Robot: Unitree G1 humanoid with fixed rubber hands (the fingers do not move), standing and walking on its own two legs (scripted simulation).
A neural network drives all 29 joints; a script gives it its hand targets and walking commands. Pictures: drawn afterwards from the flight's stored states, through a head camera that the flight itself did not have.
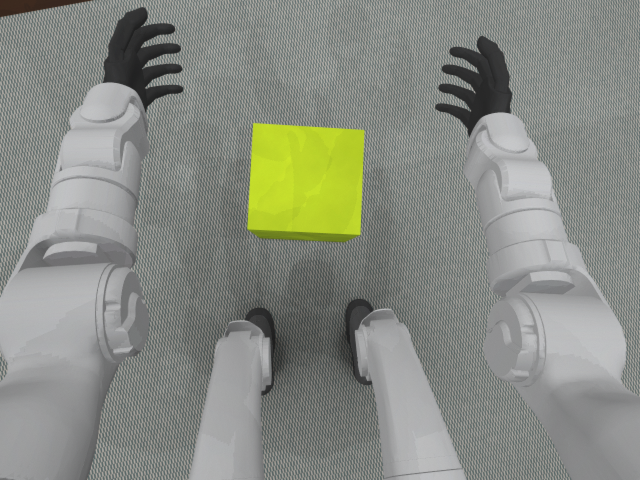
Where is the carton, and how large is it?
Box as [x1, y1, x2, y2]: [247, 123, 363, 241]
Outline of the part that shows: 253,123 247,228 259,237 264,238 345,241 358,235 360,231 363,130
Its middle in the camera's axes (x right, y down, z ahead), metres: -0.03 -0.11 +0.85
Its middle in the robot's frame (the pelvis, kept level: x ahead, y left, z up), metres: +0.50 -0.01 -0.51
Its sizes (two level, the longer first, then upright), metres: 0.210 0.200 0.250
